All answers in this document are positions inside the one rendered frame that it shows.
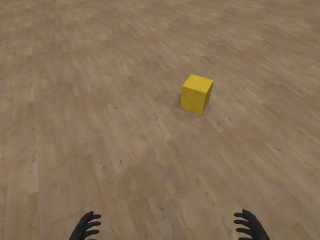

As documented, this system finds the right robot hand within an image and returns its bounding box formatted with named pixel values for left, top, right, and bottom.
left=233, top=209, right=270, bottom=240

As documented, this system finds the left robot hand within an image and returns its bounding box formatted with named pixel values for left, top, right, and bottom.
left=69, top=211, right=101, bottom=240

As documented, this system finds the carton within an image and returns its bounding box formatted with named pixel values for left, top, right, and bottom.
left=180, top=74, right=214, bottom=115

